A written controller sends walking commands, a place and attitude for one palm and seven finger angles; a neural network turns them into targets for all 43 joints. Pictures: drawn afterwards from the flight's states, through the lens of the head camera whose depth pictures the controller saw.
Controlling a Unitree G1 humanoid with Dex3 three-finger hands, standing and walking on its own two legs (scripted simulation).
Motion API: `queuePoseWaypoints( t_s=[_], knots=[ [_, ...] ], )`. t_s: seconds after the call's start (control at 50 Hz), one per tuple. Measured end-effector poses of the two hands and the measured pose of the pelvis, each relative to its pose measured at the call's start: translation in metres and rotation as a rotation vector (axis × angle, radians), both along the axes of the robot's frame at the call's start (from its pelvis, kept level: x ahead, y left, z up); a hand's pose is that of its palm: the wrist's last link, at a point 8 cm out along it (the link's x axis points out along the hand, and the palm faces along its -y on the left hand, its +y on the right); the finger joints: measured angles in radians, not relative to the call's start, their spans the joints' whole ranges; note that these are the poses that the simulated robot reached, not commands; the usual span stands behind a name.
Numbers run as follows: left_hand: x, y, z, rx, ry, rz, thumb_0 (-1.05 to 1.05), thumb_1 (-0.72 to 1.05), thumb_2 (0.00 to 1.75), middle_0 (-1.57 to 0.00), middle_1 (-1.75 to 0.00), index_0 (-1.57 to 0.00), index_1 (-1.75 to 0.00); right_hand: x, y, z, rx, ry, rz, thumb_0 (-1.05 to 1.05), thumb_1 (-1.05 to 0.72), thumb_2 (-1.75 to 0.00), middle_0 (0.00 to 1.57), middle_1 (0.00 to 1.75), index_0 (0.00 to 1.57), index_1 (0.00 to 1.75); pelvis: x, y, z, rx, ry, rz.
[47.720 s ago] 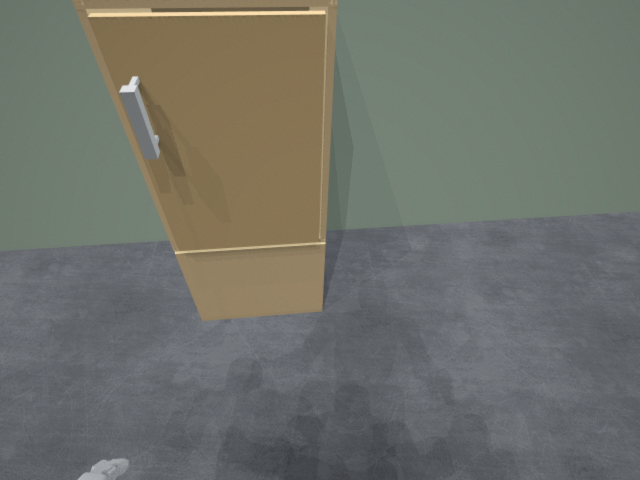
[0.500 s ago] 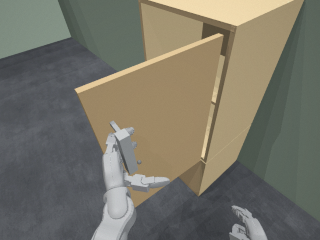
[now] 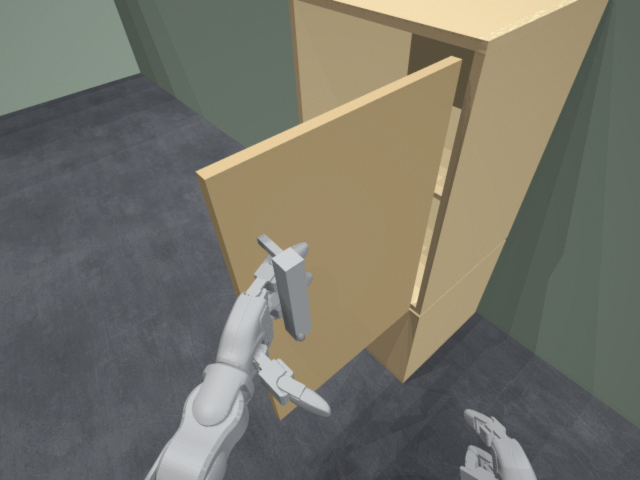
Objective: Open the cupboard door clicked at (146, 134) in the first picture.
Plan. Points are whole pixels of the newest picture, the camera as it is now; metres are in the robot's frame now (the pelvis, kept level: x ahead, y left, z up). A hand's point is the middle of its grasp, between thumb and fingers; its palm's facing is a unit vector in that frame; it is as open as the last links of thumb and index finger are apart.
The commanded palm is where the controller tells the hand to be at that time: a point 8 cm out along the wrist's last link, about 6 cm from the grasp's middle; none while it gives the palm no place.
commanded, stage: slide the hand sideways off the handle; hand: left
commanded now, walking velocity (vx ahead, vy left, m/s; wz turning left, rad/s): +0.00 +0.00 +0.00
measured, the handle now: (283, 287) +0.32 +0.06 +0.10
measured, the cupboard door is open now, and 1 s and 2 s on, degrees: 90 89 89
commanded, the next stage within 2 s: draw the hand back to the body in 0.96 s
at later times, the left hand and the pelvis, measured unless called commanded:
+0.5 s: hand (270, 355) +0.24 +0.07 +0.09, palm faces -0.14 -0.99 -0.01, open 15.9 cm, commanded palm +0.21 +0.14 +0.10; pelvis +0.02 -0.01 +0.00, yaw -2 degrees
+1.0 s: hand (208, 398) +0.19 +0.13 +0.09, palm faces -0.07 -1.00 -0.04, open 16.3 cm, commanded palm +0.17 +0.18 +0.10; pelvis +0.01 -0.02 -0.01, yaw -1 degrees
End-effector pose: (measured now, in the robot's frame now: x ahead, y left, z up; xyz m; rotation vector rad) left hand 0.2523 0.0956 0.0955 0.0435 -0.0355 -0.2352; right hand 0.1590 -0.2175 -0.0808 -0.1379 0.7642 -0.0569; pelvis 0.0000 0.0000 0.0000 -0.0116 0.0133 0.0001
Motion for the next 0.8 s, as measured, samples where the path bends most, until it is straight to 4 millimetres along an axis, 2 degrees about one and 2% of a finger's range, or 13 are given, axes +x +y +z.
queuePoseWaypoints(
  t_s=[0.08,0.2,0.6,0.8],
  knots=[
    [0.003,-0.004,0.000,-0.074,0.024,0.023,-0.01,-0.50,0.30,-0.19,-0.34,-0.18,-0.35,-0.005,0.003,0.005,0.000,-0.017,-0.008,0.01,-0.91,-0.90,0.20,0.30,0.20,0.30,-0.002,0.003,0.002,0.003,0.000,-0.014],
    [-0.002,-0.003,-0.001,-0.070,0.010,0.055,-0.01,-0.50,0.30,-0.20,-0.34,-0.20,-0.34,-0.006,0.005,0.012,0.008,-0.038,-0.005,0.01,-0.91,-0.90,0.20,0.30,0.20,0.30,0.001,0.003,0.002,0.009,0.011,-0.035],
    [-0.041,0.040,0.000,-0.024,0.038,0.121,-0.01,-0.50,0.30,-0.24,-0.34,-0.23,-0.34,0.023,-0.018,0.015,0.003,-0.085,-0.010,0.01,-0.91,-0.90,0.20,0.30,0.20,0.30,0.022,-0.015,-0.001,0.020,0.047,-0.036],
    [-0.065,0.065,0.002,-0.007,0.026,0.169,-0.01,-0.50,0.30,-0.21,-0.32,-0.20,-0.32,0.025,-0.035,0.012,-0.016,-0.107,-0.017,0.01,-0.91,-0.90,0.20,0.30,0.20,0.30,0.023,-0.024,-0.005,0.019,0.060,-0.022]
  ],
)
